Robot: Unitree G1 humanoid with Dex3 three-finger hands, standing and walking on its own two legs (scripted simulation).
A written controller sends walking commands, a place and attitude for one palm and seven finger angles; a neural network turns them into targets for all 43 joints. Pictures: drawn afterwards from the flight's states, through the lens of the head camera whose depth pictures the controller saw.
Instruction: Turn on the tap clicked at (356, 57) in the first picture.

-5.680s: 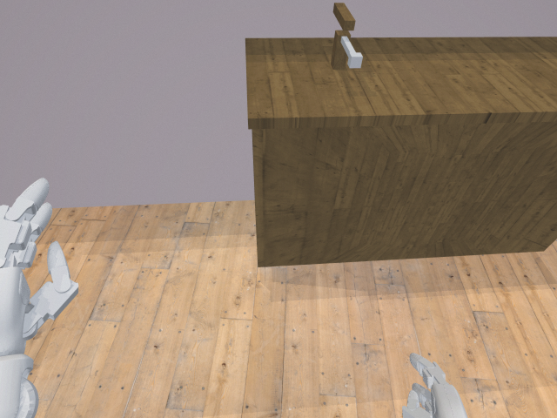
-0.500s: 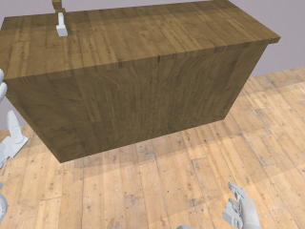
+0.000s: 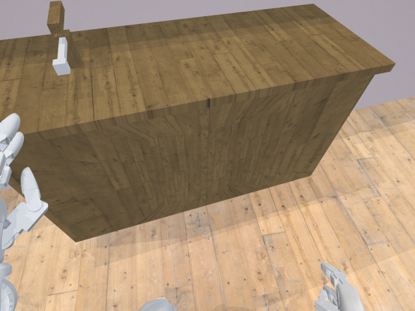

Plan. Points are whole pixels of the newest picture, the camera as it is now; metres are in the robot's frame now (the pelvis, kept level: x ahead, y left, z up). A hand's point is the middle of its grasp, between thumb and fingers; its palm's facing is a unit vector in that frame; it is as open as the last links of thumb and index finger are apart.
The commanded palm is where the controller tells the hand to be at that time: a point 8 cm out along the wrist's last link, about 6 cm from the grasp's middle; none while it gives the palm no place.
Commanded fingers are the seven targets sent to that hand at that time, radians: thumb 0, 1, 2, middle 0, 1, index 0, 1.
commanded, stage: take the last steps up to it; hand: left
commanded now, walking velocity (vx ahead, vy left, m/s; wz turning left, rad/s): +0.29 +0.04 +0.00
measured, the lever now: (61, 66) +0.60 +0.39 +0.12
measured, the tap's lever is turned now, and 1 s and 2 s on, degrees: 0 0 0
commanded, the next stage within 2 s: come to a stop and stand still in 0.66 s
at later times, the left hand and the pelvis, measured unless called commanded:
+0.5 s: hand (79, 147) +0.32 +0.22 +0.17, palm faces +0.41 -0.81 -0.43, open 7.4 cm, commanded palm +0.26 +0.27 +0.18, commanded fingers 0.00 0.90 0.90 -0.20 -0.30 -0.20 -0.30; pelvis +0.10 -0.01 -0.01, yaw +0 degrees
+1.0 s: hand (84, 114) +0.39 +0.23 +0.18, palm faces +0.34 -0.84 -0.42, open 7.4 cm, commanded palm +0.33 +0.28 +0.18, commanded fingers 0.00 0.90 0.90 -0.20 -0.30 -0.20 -0.30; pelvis +0.17 +0.00 +0.00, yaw -1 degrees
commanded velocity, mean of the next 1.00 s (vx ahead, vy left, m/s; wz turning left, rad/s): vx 0.12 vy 0.02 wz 0.01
